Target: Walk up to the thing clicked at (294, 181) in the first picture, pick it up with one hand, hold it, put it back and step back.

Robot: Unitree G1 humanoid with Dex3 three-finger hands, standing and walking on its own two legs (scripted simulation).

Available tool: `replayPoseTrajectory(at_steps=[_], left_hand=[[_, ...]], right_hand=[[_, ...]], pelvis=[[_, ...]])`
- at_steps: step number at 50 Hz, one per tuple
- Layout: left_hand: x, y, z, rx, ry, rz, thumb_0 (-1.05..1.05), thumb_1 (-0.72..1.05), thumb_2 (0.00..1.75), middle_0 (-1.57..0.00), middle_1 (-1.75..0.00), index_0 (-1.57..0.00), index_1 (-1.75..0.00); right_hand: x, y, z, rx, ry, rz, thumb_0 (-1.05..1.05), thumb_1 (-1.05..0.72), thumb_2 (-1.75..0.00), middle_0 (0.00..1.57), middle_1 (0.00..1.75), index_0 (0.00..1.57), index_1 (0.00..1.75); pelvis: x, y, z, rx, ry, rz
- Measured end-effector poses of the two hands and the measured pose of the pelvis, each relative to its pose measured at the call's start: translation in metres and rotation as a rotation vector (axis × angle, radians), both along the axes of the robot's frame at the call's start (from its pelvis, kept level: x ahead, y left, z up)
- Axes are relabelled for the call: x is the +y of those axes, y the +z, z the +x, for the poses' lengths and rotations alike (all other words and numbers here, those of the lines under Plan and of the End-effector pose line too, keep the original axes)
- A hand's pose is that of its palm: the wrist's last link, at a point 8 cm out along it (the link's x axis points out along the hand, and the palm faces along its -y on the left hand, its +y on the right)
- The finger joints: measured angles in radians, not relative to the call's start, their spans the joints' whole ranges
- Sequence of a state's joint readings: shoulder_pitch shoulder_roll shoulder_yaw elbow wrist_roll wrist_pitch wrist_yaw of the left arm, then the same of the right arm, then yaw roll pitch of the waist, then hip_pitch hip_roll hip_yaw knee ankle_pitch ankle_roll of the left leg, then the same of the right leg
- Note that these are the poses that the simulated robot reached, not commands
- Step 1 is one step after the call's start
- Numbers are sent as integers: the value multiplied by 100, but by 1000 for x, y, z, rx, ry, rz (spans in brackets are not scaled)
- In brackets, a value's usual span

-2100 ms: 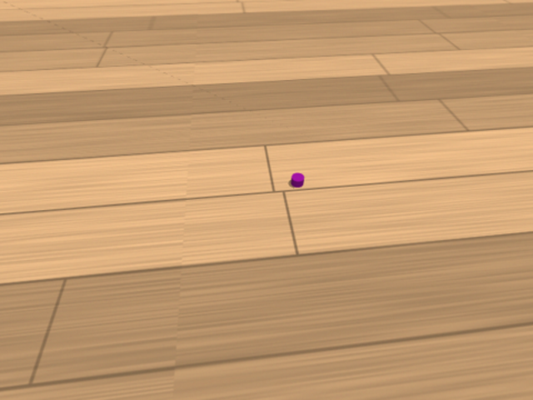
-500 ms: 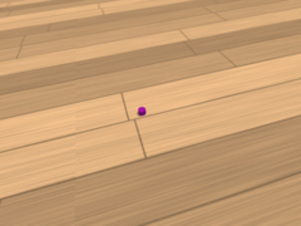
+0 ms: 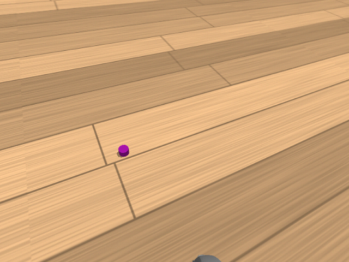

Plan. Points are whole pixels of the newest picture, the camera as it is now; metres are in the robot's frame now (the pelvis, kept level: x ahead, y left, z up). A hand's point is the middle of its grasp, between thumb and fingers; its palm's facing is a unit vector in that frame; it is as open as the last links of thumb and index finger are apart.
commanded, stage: walk up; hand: left
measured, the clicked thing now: (123, 150) +0.95 +0.29 -0.75
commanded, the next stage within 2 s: none
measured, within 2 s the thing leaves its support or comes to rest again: neither
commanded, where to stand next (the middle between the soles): +0.55 +0.00 m, yaw -3 degrees
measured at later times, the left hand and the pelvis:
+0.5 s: hand (89, 221) +0.26 +0.22 -0.12, palm faces -0.08 -0.92 -0.39, open 7.3 cm; pelvis +0.20 -0.04 +0.00, yaw -4 degrees
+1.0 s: hand (87, 164) +0.45 +0.28 -0.14, palm faces -0.13 -0.93 -0.35, open 7.3 cm; pelvis +0.37 +0.01 +0.00, yaw -4 degrees
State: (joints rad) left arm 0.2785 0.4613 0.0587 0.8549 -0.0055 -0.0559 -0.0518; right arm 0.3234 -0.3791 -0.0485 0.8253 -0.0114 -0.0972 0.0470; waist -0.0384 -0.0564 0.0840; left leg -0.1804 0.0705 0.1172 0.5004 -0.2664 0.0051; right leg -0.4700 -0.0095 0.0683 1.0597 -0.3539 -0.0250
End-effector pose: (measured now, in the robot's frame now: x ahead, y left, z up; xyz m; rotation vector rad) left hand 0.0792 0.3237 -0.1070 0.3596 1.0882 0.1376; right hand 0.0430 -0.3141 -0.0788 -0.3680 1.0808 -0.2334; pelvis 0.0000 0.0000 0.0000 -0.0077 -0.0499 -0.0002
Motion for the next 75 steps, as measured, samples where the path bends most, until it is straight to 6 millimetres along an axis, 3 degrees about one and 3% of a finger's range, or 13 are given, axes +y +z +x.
replayPoseTrajectory(at_steps=[7, 13, 18, 23, 31, 38, 43, 48, 53, 59, 64, 68, 75], left_hand=[[-20, 15, 100, -47, -77, 20, 0, 91, 90, -20, -30, -20, -30], [-52, 14, 164, -98, -85, 57, 0, 91, 90, -20, -30, -21, -30], [-68, 24, 175, -86, -35, 41, 0, 90, 90, -21, -30, -21, -30], [-65, 27, 176, -5, -18, 43, 0, 90, 90, -21, -30, -21, -30], [-32, 10, 201, 61, 21, 41, 0, 90, 90, -21, -30, -21, -30], [0, -21, 254, 120, 18, 21, 0, 90, 90, -21, -30, -21, -30], [3, -13, 310, 89, -30, -3, 0, 90, 90, -21, -30, -21, -30], [2, -4, 357, 49, -41, -6, 0, 90, 90, -20, -30, -21, -30], [-8, 4, 400, 44, -63, 18, 0, 91, 90, -20, -30, -21, -30], [-31, 8, 452, -15, -73, 75, 0, 90, 90, -20, -30, -21, -30], [-49, 20, 470, -57, -51, 61, 0, 90, 90, -21, -30, -21, -30], [-51, 25, 475, -35, -45, 58, 0, 90, 90, -21, -30, -21, -30], [-36, 3, 488, -3, -8, 30, 0, 90, 90, -21, -30, -21, -30]], right_hand=[[-21, -21, 17, 96, -52, 23, 0, -90, -90, 21, 30, 21, 30], [-47, -59, 67, 132, -73, 57, 0, -90, -90, 21, 30, 20, 30], [-46, -52, 128, 101, -39, 94, 1, -90, -90, 21, 30, 20, 30], [-47, -36, 182, 39, -23, 94, 0, -90, -90, 21, 30, 20, 30], [-38, -25, 249, 75, 8, 39, 0, -90, -90, 20, 30, 20, 30], [-6, -14, 319, -23, 13, -5, 0, -90, -90, 21, 30, 20, 30], [10, 1, 336, -33, -25, 4, 0, -90, -90, 21, 30, 20, 30], [12, -1, 343, 20, -46, 13, 0, -90, -90, 21, 30, 21, 30], [2, -15, 352, 66, -76, 36, 0, -90, -90, 21, 30, 21, 30], [-17, -52, 376, 121, -104, 78, 0, -90, -90, 21, 30, 20, 30], [-15, -57, 411, 131, -64, 109, 0, -90, -90, 21, 30, 20, 30], [-17, -51, 434, 116, -53, 108, 0, -90, -90, 21, 30, 20, 30], [-15, -43, 453, 156, -56, 38, 0, -90, -90, 21, 30, 20, 30]], pelvis=[[-12, -5, 59, 1, -29, 28], [-39, -25, 115, -10, -31, 10], [-47, -9, 151, -20, -51, 32], [-45, 1, 184, -10, -76, 16], [-27, -5, 244, 15, -60, -31], [3, -16, 299, 4, -69, -5], [10, -3, 330, -4, -69, -19], [11, 1, 360, -9, -68, -3], [4, -1, 391, -7, -71, 15], [-16, -17, 426, -8, -69, 14], [-23, -10, 443, -21, -65, 36], [-22, -3, 457, -13, -66, 28], [-12, -9, 476, -6, -49, -2]])
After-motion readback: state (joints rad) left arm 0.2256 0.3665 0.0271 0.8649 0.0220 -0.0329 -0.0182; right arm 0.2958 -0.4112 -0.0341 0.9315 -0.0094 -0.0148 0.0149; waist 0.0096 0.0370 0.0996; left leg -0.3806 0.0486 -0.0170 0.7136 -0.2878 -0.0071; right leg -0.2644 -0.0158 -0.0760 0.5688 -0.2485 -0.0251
